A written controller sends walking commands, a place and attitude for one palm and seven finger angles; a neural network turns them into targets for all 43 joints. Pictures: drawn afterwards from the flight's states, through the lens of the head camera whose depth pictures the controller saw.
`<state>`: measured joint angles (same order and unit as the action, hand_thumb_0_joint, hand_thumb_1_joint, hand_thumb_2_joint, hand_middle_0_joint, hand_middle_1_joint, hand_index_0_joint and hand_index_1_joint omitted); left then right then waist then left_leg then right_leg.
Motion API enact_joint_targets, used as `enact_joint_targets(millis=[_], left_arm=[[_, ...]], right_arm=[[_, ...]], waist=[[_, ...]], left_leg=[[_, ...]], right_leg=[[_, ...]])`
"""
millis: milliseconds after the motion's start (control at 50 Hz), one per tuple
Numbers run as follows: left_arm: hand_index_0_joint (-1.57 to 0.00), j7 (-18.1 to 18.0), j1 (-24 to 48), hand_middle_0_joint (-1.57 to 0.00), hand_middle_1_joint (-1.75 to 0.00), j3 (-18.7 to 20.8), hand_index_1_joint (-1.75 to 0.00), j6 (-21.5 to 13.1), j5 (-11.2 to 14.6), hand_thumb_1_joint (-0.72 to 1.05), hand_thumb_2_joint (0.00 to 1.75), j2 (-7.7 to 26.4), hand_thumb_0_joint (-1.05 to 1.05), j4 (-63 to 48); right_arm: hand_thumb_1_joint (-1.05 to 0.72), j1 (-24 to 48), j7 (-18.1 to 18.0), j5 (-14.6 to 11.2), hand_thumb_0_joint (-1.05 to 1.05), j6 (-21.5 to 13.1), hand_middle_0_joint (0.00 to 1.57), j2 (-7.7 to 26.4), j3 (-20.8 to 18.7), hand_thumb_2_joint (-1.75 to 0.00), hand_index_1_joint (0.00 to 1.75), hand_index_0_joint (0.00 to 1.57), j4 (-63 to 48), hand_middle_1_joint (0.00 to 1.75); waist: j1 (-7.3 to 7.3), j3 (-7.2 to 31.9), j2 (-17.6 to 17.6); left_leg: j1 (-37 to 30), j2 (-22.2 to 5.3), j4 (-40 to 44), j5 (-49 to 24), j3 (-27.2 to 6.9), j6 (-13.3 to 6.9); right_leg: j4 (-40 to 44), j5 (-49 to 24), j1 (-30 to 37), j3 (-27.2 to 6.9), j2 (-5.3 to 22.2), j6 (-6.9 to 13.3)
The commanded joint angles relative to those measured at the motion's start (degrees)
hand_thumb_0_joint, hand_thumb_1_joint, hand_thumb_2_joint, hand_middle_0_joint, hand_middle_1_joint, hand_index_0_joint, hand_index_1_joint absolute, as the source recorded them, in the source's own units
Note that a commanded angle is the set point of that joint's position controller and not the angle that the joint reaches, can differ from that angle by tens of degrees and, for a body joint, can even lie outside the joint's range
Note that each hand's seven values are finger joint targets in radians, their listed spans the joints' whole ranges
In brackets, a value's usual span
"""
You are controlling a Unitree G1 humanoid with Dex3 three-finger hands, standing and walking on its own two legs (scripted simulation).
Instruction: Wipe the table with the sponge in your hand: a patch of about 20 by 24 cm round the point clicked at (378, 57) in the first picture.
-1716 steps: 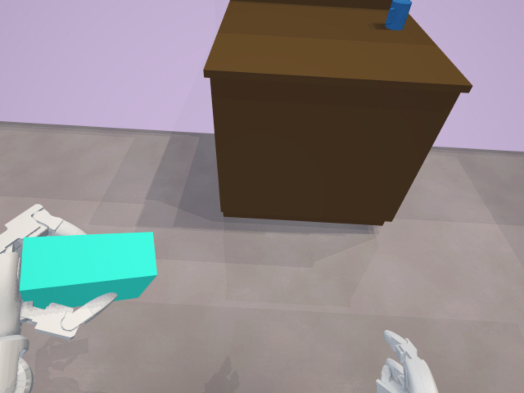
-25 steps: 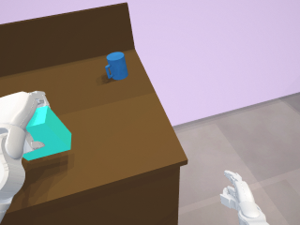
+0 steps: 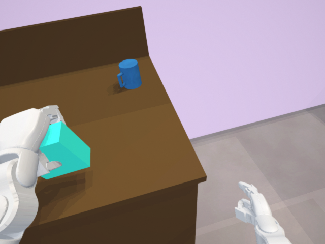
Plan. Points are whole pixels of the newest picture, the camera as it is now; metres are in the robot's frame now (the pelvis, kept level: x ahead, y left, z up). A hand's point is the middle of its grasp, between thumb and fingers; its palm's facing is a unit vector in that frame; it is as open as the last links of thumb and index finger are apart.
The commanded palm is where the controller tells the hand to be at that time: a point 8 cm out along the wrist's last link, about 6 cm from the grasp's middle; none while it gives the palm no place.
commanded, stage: bring the sponge back beside the body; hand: left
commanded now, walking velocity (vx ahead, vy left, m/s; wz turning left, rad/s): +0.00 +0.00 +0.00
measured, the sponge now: (59, 156) +0.23 +0.29 +0.14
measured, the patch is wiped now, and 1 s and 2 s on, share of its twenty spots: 1.00 1.00 1.00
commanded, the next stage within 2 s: step back with the hand held close in 1.00 s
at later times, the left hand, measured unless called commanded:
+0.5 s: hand (55, 148) +0.21 +0.26 +0.19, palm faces +0.21 -0.09 -0.97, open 9.6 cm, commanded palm +0.16 +0.27 +0.26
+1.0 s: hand (54, 152) +0.20 +0.26 +0.19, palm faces +0.24 -0.10 -0.97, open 9.6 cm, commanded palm +0.16 +0.26 +0.26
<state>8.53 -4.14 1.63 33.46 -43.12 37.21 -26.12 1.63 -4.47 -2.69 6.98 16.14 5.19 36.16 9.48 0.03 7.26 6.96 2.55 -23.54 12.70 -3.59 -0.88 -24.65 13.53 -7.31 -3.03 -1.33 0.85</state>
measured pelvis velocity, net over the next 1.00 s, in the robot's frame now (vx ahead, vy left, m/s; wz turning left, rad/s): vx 0.00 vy -0.02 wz -0.02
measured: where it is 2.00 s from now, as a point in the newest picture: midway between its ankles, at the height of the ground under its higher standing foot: outside the picture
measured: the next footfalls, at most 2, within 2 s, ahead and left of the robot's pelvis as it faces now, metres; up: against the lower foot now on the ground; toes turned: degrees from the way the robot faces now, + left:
none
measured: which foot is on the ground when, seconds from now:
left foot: down 0.00-1.00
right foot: down 0.00-1.00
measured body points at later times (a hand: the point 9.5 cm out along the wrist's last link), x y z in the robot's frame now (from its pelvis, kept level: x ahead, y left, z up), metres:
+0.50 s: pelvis +0.01 -0.02 +0.00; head -0.02 -0.08 +0.44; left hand +0.20 +0.26 +0.24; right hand +0.28 -0.21 -0.07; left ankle +0.00 +0.11 -0.74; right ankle +0.00 -0.11 -0.74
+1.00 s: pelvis +0.00 -0.02 +0.00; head -0.04 -0.08 +0.44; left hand +0.19 +0.26 +0.24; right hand +0.27 -0.21 -0.07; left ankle +0.00 +0.11 -0.74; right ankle +0.00 -0.12 -0.74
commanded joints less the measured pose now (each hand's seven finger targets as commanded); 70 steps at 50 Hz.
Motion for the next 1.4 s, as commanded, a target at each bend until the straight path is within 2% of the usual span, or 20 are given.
enact_joint_targets(millis=[0,180,400,580,620,760,980,1040,1060,1080,1100,1120,1140,1160,1180,1220,1260,1280,1320,1380], left_arm=[[-1.20,-3.8,15.6,-1.20,-1.60,11.6,-1.60,-1.0,-3.6,0.10,1.30,16.4,0.00,-10.9],[-1.20,-3.5,12.1,-1.20,-1.60,9.6,-1.60,0.1,-2.8,0.10,1.30,13.2,0.00,-11.8],[-1.20,-4.5,7.6,-1.20,-1.60,12.0,-1.60,-0.2,-3.0,0.10,1.30,14.8,0.00,-14.6],[-1.20,-4.7,5.3,-1.20,-1.60,9.7,-1.60,0.3,-2.3,0.10,1.30,11.5,0.00,-15.0],[-1.20,-4.8,4.6,-1.20,-1.60,10.9,-1.60,-0.1,-2.2,0.10,1.30,12.8,0.00,-15.2],[-1.20,-5.6,6.7,-1.20,-1.60,11.8,-1.60,0.2,-3.3,0.10,1.30,14.3,0.00,-15.3],[-1.20,-5.1,6.7,-1.20,-1.60,9.0,-1.60,0.3,-2.5,0.10,1.30,10.9,0.00,-14.1],[-1.20,-5.1,6.3,-1.20,-1.60,10.3,-1.60,0.0,-2.6,0.10,1.30,12.4,0.00,-14.3],[-1.20,-5.2,6.7,-1.20,-1.60,10.8,-1.60,0.4,-3.0,0.10,1.30,12.8,0.00,-15.5],[-1.20,-5.4,8.0,-1.20,-1.60,9.8,-1.60,0.0,-3.2,0.10,1.30,12.0,0.00,-16.4],[-1.20,-5.2,3.7,-1.20,-1.60,2.9,-1.60,1.0,-3.4,0.10,1.30,3.3,0.00,-6.7],[-1.20,-9.4,12.6,-1.20,-1.60,21.6,-1.60,-15.5,44.2,0.10,1.30,0.2,0.00,-22.7],[-1.20,-11.3,-0.9,-1.20,-1.60,22.8,-1.60,-20.3,44.1,0.10,1.30,3.6,0.00,-9.7],[-1.20,-11.8,-3.4,-1.20,-1.60,21.7,-1.60,-22.5,44.1,0.10,1.30,2.7,0.00,-9.7],[-1.20,-12.8,-2.9,-1.20,-1.60,25.0,-1.60,-25.8,46.1,0.10,1.30,2.9,0.00,-15.6],[-1.20,-14.6,-3.7,-1.20,-1.60,27.3,-1.60,-30.7,47.1,0.10,1.30,4.1,0.00,-24.3],[-1.20,-16.5,-7.1,-1.20,-1.60,31.1,-1.60,-34.5,47.9,0.10,1.30,6.4,0.00,-31.5],[-1.20,-17.0,-11.8,-1.20,-1.60,30.3,-1.60,-35.6,48.3,0.10,1.30,3.3,0.00,-30.4],[-1.20,-17.7,-14.9,-1.20,-1.60,31.4,-1.60,-37.1,48.1,0.10,1.30,2.7,0.00,-30.9],[-1.20,-17.7,-17.2,-1.20,-1.60,31.5,-1.60,-38.7,48.1,0.10,1.30,0.9,0.00,-26.9]], right_arm=[[-0.90,13.5,-0.6,0.4,0.00,-3.1,0.20,5.3,-2.6,-0.90,0.30,0.20,-10.1,0.30],[-0.90,14.3,-0.6,0.1,0.00,-2.8,0.20,5.1,-2.4,-0.90,0.30,0.20,-10.8,0.30],[-0.90,13.4,-0.4,0.5,0.00,-2.5,0.20,5.2,-2.9,-0.90,0.30,0.20,-11.0,0.30],[-0.90,14.0,-0.3,0.2,0.00,-3.0,0.20,5.0,-2.8,-0.90,0.30,0.20,-11.5,0.30],[-0.90,13.7,-0.3,0.5,0.00,-3.0,0.20,5.1,-3.0,-0.90,0.30,0.20,-11.2,0.30],[-0.90,15.4,-0.7,0.5,0.00,-3.6,0.20,5.0,-2.9,-0.90,0.30,0.20,-11.2,0.30],[-0.90,14.4,-0.7,0.4,0.00,-3.6,0.20,4.8,-2.7,-0.90,0.30,0.20,-11.2,0.30],[-0.90,14.2,-0.8,0.7,0.00,-3.3,0.20,5.0,-3.1,-0.90,0.30,0.20,-10.9,0.30],[-0.90,15.8,-0.7,0.4,0.00,-3.6,0.20,5.0,-2.9,-0.90,0.30,0.20,-11.3,0.30],[-0.90,14.7,-0.7,0.6,0.00,-3.7,0.20,4.8,-2.8,-0.90,0.30,0.20,-11.4,0.30],[-0.90,13.5,-0.8,0.6,0.00,-3.6,0.20,4.5,-2.6,-0.90,0.30,0.20,-10.3,0.30],[-0.90,1.9,0.8,-0.5,0.00,-3.8,0.20,3.6,-4.9,-0.90,0.30,0.20,-21.7,0.30],[-0.90,-1.0,0.8,1.3,0.00,-3.9,0.20,3.7,-3.4,-0.90,0.30,0.20,-16.1,0.30],[-0.90,0.7,1.3,1.3,0.00,-4.0,0.20,3.5,-3.5,-0.90,0.30,0.20,-16.6,0.30],[-0.90,-3.3,0.9,0.6,0.00,-3.2,0.20,3.2,-4.3,-0.90,0.30,0.20,-16.3,0.30],[-0.90,-3.3,0.0,1.1,0.00,-3.2,0.20,3.2,-4.6,-0.90,0.30,0.20,-14.9,0.30],[-0.90,-2.5,-0.5,1.4,0.00,-3.6,0.20,4.3,-5.1,-0.90,0.30,0.20,-15.2,0.30],[-0.90,-2.9,-0.8,1.5,0.00,-3.6,0.20,3.9,-5.2,-0.90,0.30,0.20,-15.2,0.30],[-0.90,-3.6,-0.4,1.7,0.00,-3.4,0.20,4.0,-5.8,-0.90,0.30,0.20,-14.5,0.30],[-0.90,-4.3,-0.1,2.0,0.00,-3.3,0.20,3.7,-6.4,-0.90,0.30,0.20,-12.8,0.30]], waist=[[-0.50,11.7,-1.8],[-0.73,10.4,-1.8],[-0.43,10.6,-3.4],[-0.86,9.3,-4.0],[-0.59,9.5,-4.7],[-0.52,8.3,-2.2],[-0.79,7.3,-3.7],[-0.48,8.3,-4.2],[-0.44,7.9,-1.6],[-0.53,8.9,-2.2],[-2.00,3.4,-4.8],[-8.73,-4.3,-11.0],[-7.29,1.5,-17.3],[-7.13,0.7,-16.1],[-7.64,4.1,-20.3],[-8.30,10.9,-14.6],[-8.01,15.4,0.1],[-7.87,16.6,4.2],[-8.10,17.0,6.4],[-8.73,15.4,2.9]], left_leg=[[-0.6,-0.5,2.7,-13.0,-0.4,-0.7],[-0.5,-0.4,2.2,-12.7,0.0,-0.9],[-0.7,-0.2,0.6,-14.2,0.3,-1.0],[-0.1,0.0,0.1,-12.5,0.8,-1.1],[0.0,0.1,0.1,-12.6,0.6,-1.2],[-0.1,0.2,0.0,-10.4,0.5,-1.1],[0.4,-0.1,0.9,-9.3,0.9,-1.1],[-0.1,-0.1,1.0,-9.8,0.8,-1.1],[0.0,-0.2,1.2,-9.4,0.5,-0.9],[0.0,0.0,1.1,-10.0,0.8,-0.9],[1.2,-0.4,1.8,-8.1,1.7,-0.7],[1.1,-1.2,-5.5,0.8,0.1,-2.2],[-0.5,-0.9,-7.4,1.4,-0.1,-2.4],[-1.1,0.1,-7.7,1.4,-0.2,-2.2],[-0.6,-1.5,-9.7,0.0,-1.1,-1.9],[-1.6,-3.8,-9.2,-7.4,-1.0,-1.3],[-2.1,-6.2,-6.2,-17.8,-2.5,-1.1],[0.1,-7.8,-5.2,-23.9,-4.5,-1.4],[3.3,-9.5,-5.6,-31.3,-6.2,-1.3],[5.6,-11.0,-5.1,-31.9,-7.4,-1.1]], right_leg=[[2.6,-8.7,5.3,-1.2,-0.9,3.0],[2.7,-8.9,4.6,-1.7,-0.9,2.8],[2.2,-11.2,4.8,-3.1,-0.9,2.7],[2.3,-9.7,4.1,-3.6,-0.7,2.2],[2.4,-10.2,4.5,-3.7,-0.6,2.1],[3.4,-6.3,2.7,-6.0,-1.2,2.6],[3.3,-4.5,2.6,-3.7,-0.8,2.0],[3.2,-5.6,3.3,-3.8,-0.7,2.1],[3.4,-4.6,2.7,-5.0,-1.3,2.6],[2.7,-5.1,3.6,-3.7,-0.9,2.4],[3.8,-2.9,0.6,-2.2,-1.0,2.1],[10.7,-3.2,-15.2,-9.5,0.2,1.1],[9.4,-1.5,-14.5,-8.1,2.3,2.3],[9.4,-1.3,-16.6,-9.4,2.5,3.0],[9.4,-1.9,-14.7,-8.5,6.2,2.4],[4.5,-14.5,-9.9,-8.5,9.9,2.9],[-2.6,-24.8,-6.4,-6.2,8.6,1.9],[-5.3,-25.4,-3.8,-4.0,7.0,1.0],[-7.4,-23.8,-2.1,-3.1,5.5,0.2],[-8.1,-14.9,-3.9,-2.0,4.3,-0.2]])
